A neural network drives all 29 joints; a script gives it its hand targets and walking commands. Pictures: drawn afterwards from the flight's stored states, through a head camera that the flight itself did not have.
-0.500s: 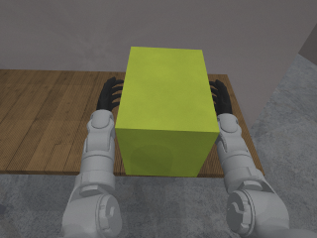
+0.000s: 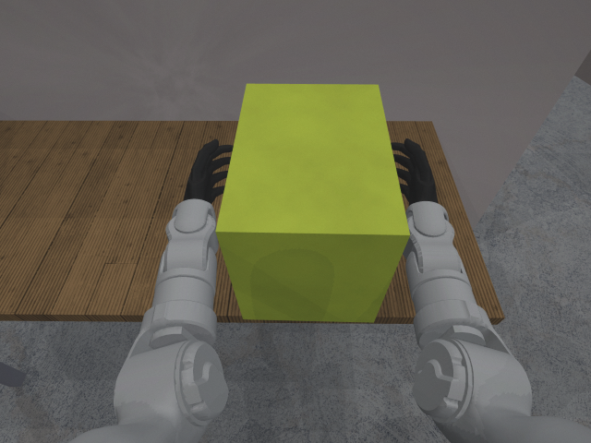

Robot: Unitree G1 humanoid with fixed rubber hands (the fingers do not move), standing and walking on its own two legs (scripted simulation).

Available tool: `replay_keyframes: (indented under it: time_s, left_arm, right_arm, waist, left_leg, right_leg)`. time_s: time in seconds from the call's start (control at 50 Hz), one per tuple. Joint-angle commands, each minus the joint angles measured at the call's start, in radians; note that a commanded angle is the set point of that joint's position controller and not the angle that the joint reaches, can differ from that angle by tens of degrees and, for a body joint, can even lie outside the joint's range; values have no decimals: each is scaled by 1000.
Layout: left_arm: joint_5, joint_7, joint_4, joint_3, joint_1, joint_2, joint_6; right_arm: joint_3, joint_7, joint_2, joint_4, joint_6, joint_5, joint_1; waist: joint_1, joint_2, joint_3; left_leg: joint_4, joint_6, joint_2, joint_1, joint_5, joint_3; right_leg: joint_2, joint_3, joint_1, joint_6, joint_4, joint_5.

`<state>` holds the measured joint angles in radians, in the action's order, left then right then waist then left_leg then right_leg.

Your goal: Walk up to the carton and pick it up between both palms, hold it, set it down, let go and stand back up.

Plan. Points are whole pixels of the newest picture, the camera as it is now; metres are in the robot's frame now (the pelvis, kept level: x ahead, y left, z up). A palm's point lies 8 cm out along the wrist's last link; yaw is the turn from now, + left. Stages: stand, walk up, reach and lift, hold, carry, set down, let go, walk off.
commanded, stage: set down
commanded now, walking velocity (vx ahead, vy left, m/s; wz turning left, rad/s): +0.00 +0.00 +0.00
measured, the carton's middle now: (310, 203) +0.45 -0.03 +0.04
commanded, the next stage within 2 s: none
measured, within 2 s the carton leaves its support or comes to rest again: rests again in 0.64 s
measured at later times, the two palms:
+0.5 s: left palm (209, 196) +0.44 +0.12 +0.08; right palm (414, 199) +0.42 -0.18 +0.07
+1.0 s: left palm (210, 203) +0.44 +0.12 +0.07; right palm (413, 207) +0.41 -0.18 +0.06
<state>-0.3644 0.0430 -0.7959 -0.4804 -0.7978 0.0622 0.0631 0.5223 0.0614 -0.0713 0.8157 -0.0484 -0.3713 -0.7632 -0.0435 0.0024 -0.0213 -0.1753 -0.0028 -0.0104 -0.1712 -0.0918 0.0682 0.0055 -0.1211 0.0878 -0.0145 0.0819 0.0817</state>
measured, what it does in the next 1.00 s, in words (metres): stands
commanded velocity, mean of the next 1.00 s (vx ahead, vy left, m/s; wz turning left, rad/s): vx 0.00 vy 0.00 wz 0.00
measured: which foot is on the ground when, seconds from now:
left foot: down 0.00-1.00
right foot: down 0.00-1.00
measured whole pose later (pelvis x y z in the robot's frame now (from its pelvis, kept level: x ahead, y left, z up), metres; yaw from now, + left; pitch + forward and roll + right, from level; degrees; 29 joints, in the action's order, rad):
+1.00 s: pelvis +0.00 +0.00 +0.00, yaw -1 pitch +13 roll +0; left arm -0.42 0.04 -0.92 -0.54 -0.85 0.06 -0.07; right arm 0.65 0.03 -0.10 0.80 -0.12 -0.52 -0.78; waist -0.03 -0.02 -0.06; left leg -0.16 0.00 -0.01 -0.31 -0.07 0.05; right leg 0.00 -0.11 0.24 -0.01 0.08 0.06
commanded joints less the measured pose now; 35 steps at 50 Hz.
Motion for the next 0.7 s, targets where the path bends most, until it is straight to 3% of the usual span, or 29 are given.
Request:
replay_keyframes:
  time_s: [0.0, 0.48, 0.68]
  left_arm:
    - [11, 83, 66, 223, -539, 367, -59]
    - [-24, 69, -25, 182, -557, 389, -125]
    - [-34, 55, -59, 191, -560, 412, -172]
  right_arm:
    - [-253, -115, -388, -110, -76, -23, -562]
    - [-210, -120, -458, -84, -107, -106, -553]
    - [-209, -120, -469, -54, -151, -126, -548]
  waist:
    - [-4, -11, -555]
    - [4, -8, -663]
    - [6, -19, -698]
  left_leg:
    - [-14, -9, -8, 60, 271, -23]
    - [-34, 7, -4, -10, 395, -31]
    - [-46, -6, 4, 12, 433, -27]
  right_leg:
    - [16, -1, -325, 58, 139, -540]
    - [13, 19, -319, 56, 179, -695]
    - [17, 17, -261, 48, 167, -670]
